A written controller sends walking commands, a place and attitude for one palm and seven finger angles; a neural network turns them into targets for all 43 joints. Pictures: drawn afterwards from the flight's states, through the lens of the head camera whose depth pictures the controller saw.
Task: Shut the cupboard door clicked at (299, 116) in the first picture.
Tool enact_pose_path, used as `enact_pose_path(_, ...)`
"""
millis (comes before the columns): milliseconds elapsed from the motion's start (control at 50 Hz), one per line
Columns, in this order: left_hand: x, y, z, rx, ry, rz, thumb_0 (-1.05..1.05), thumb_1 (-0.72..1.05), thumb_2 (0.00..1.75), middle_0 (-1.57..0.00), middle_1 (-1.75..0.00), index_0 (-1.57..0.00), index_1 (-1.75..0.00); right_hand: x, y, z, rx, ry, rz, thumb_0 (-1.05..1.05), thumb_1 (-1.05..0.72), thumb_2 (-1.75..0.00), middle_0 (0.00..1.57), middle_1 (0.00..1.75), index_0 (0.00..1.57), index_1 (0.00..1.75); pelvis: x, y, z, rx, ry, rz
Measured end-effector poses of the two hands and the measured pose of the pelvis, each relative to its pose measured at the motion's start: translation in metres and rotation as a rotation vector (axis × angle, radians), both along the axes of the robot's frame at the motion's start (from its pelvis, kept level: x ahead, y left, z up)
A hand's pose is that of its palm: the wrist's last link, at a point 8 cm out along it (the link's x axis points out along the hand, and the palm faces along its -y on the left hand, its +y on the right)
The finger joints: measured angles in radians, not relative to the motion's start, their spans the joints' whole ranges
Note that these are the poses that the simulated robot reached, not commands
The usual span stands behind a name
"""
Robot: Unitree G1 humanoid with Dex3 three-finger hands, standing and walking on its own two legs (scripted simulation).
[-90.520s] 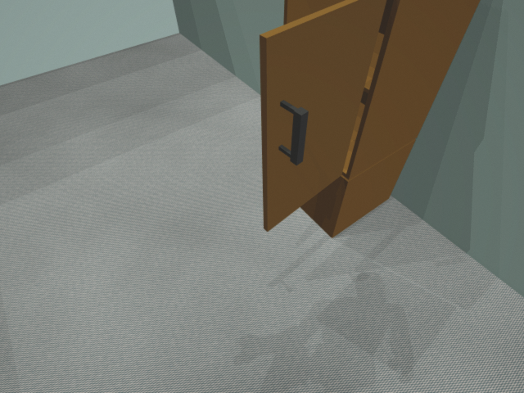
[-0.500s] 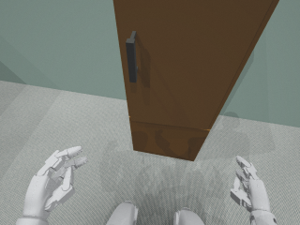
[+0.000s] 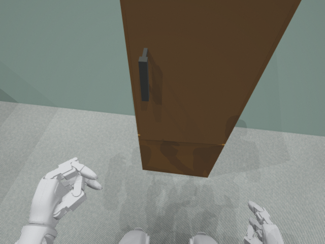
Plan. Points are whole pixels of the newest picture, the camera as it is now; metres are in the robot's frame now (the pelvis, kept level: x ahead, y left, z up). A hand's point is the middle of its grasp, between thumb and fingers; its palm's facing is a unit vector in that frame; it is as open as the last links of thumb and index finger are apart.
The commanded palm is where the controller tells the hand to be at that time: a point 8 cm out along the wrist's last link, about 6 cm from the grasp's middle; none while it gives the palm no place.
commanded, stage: raise the hand and make a fist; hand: left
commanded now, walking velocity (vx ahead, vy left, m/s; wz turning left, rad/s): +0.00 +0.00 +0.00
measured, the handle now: (145, 75) +0.53 +0.09 +0.11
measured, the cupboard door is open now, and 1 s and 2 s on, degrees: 3 3 3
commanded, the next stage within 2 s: bring the fist close to the handle in 0.94 s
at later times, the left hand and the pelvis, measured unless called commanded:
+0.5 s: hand (85, 172) +0.24 +0.17 +0.11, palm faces +0.01 -1.00 -0.07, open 3.1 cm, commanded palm +0.22 +0.22 +0.11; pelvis +0.02 -0.02 +0.02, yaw +1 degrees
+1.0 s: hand (94, 170) +0.24 +0.16 +0.11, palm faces +0.01 -1.00 -0.06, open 3.1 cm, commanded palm +0.22 +0.21 +0.12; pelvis +0.02 -0.03 +0.03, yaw +0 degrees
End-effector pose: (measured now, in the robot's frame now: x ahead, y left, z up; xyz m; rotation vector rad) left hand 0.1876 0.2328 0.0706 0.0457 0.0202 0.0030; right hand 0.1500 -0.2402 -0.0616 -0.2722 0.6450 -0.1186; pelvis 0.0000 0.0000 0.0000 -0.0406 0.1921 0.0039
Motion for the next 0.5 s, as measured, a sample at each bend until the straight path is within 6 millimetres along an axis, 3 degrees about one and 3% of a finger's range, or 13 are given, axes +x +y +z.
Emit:
enact_pose_path(240,0.014,-0.001,0.022,0.012,-0.019,0.007,0.02,0.90,0.90,-1.14,-1.33,-1.14,-1.32,0.044,0.017,0.026,0.038,-0.098,0.061,0.01,-0.90,-0.90,0.20,0.30,0.20,0.30,0.012,-0.004,0.012,-0.001,-0.027,0.009)
enact_pose_path(360,0.021,-0.003,0.031,0.017,-0.015,0.009,0.02,0.90,0.90,-1.23,-1.43,-1.24,-1.43,0.046,0.018,0.025,0.065,-0.080,0.071,0.01,-0.90,-0.90,0.21,0.30,0.20,0.30,0.017,-0.010,0.017,0.004,-0.038,0.011)
enact_pose_path(500,0.031,-0.007,0.042,0.021,-0.018,0.006,0.02,0.90,0.90,-1.28,-1.49,-1.28,-1.48,0.036,0.004,0.020,0.066,-0.037,0.050,0.01,-0.90,-0.90,0.21,0.30,0.20,0.30,0.021,-0.018,0.022,0.011,-0.053,0.011)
